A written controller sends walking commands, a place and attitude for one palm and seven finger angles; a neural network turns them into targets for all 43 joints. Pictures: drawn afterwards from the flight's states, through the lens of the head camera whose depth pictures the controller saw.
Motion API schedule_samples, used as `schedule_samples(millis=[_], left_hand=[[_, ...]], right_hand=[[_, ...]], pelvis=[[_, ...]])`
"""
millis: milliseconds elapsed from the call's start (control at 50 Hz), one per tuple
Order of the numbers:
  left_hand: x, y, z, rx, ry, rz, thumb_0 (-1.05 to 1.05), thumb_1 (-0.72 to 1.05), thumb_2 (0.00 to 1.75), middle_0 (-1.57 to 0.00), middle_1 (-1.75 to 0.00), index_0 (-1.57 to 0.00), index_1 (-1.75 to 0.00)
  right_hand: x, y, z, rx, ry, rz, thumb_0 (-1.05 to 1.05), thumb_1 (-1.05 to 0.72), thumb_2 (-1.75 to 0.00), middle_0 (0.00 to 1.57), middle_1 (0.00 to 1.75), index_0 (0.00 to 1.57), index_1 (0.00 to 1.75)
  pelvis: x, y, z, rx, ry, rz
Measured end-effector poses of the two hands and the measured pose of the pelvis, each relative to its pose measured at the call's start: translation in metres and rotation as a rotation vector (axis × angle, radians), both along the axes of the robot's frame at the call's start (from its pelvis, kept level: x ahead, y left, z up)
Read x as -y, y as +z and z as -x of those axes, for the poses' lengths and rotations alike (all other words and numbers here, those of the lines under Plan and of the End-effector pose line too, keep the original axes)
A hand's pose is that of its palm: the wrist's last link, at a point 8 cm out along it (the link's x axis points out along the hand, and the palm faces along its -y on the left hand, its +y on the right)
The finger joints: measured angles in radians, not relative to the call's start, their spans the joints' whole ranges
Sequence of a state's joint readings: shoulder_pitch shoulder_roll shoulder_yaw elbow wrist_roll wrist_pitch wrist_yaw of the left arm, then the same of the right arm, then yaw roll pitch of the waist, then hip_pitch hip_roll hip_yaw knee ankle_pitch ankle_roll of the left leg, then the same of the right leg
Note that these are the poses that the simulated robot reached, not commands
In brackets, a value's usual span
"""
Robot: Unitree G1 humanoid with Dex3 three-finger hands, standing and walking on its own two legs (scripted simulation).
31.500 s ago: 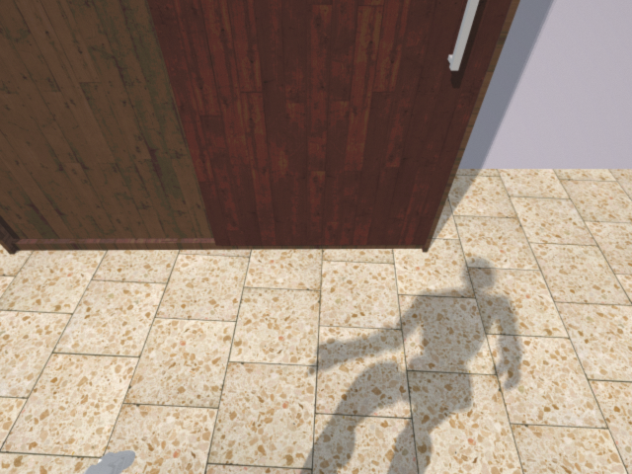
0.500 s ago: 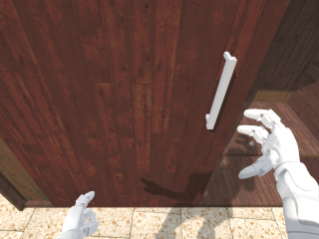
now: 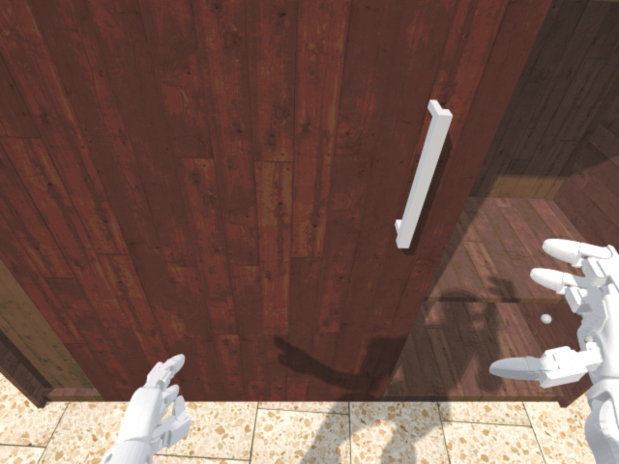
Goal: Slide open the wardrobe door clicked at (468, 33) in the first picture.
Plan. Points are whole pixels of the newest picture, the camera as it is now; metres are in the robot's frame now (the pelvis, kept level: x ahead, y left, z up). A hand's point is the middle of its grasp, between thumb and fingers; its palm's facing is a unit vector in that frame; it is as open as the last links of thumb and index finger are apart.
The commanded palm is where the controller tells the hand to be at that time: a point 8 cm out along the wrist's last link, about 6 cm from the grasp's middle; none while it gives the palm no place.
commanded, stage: draw the hand back to the body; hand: right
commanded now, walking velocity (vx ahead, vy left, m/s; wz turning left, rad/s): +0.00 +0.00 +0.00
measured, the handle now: (417, 180) +0.49 -0.16 +0.15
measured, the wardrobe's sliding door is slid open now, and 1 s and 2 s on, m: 0.63 0.63 0.63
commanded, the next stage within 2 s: step back with the hand held close in 0.96 s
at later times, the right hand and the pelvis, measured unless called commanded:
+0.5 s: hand (589, 335) +0.21 -0.27 +0.16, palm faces +0.44 +0.83 -0.34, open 9.6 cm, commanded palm +0.16 -0.31 +0.17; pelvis +0.02 -0.02 +0.00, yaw +1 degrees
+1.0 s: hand (595, 348) +0.20 -0.27 +0.16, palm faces +0.48 +0.81 -0.34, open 7.4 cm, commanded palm +0.15 -0.30 +0.17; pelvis +0.02 -0.01 +0.00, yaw +0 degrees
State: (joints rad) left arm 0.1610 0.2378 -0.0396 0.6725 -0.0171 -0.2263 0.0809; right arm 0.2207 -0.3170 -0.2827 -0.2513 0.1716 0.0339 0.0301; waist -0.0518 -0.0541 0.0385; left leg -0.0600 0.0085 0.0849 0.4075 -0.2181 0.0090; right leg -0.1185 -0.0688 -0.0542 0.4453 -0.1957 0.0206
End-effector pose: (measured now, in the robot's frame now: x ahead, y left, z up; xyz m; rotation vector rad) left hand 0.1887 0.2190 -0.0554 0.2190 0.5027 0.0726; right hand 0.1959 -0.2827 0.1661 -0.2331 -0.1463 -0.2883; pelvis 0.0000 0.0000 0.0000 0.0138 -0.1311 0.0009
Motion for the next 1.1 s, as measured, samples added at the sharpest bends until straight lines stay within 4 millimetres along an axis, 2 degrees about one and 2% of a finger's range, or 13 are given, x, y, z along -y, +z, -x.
schedule_samples(millis=[120, 240, 400, 680, 840, 1100], left_hand=[[0.010, -0.012, 0.008, -0.087, -0.019, -0.013, 0.01, 0.90, 0.90, -0.20, -0.30, -0.20, -0.30], [0.017, -0.019, 0.011, -0.143, -0.013, -0.013, 0.01, 0.90, 0.90, -0.20, -0.30, -0.20, -0.30], [0.020, -0.016, 0.003, -0.129, 0.006, 0.002, 0.01, 0.90, 0.90, -0.20, -0.30, -0.20, -0.30], [0.015, -0.011, -0.012, -0.108, -0.005, -0.014, 0.01, 0.90, 0.90, -0.20, -0.29, -0.20, -0.30], [0.015, -0.011, -0.011, -0.106, -0.013, -0.011, 0.01, 0.90, 0.90, -0.20, -0.29, -0.20, -0.30], [0.006, -0.014, 0.000, -0.118, 0.015, -0.007, 0.01, 0.90, 0.90, -0.20, -0.30, -0.20, -0.30]], right_hand=[[0.006, -0.004, 0.018, 0.029, -0.110, 0.061, -0.01, 0.23, -0.36, 0.25, 0.96, 0.25, 0.96], [0.014, -0.003, 0.018, 0.038, -0.141, 0.091, 0.00, 0.03, -0.46, 0.24, 0.84, 0.24, 0.84], [0.019, 0.008, 0.020, 0.049, -0.129, 0.140, 0.00, -0.26, -0.60, 0.23, 0.67, 0.23, 0.67], [0.033, 0.009, 0.043, 0.019, -0.211, 0.175, 0.01, -0.74, -0.83, 0.22, 0.38, 0.22, 0.39], [0.027, 0.007, 0.044, 0.028, -0.213, 0.158, 0.02, -0.86, -0.89, 0.21, 0.32, 0.21, 0.32], [0.021, 0.008, 0.043, 0.025, -0.194, 0.169, 0.02, -0.89, -0.90, 0.21, 0.30, 0.21, 0.30]], pelvis=[[0.006, 0.002, -0.002, 0.002, 0.003, 0.000], [0.012, 0.004, -0.008, 0.008, 0.006, 0.002], [0.017, 0.004, -0.017, 0.004, 0.016, 0.005], [0.016, 0.004, -0.020, 0.002, 0.007, 0.002], [0.011, 0.004, -0.017, 0.007, 0.002, 0.002], [0.006, 0.004, -0.015, 0.012, 0.008, 0.000]])
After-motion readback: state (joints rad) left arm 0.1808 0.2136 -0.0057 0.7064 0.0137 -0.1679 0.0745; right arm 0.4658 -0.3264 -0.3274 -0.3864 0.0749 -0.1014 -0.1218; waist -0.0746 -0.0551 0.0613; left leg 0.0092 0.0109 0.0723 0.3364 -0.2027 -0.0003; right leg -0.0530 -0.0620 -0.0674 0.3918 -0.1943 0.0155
